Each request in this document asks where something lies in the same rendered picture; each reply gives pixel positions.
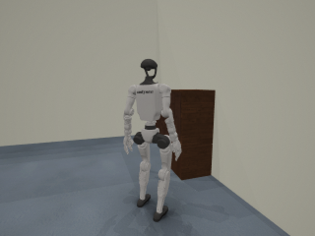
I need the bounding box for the left robot upper arm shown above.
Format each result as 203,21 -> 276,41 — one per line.
124,85 -> 138,116

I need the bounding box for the right robot hand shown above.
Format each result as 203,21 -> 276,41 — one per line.
170,140 -> 182,161

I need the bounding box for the left robot forearm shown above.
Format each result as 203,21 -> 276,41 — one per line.
123,113 -> 132,137

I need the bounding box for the right robot forearm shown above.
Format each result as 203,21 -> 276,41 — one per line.
164,108 -> 178,142

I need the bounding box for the left robot hand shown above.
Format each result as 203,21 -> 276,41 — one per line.
123,136 -> 134,154

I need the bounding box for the cupboard door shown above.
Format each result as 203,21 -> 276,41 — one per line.
156,92 -> 182,143

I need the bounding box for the robot right foot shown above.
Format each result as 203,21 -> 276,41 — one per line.
153,206 -> 168,222

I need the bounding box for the right robot upper arm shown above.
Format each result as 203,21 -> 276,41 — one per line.
158,84 -> 171,118

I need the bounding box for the left robot shin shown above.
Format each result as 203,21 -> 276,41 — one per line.
139,161 -> 150,200

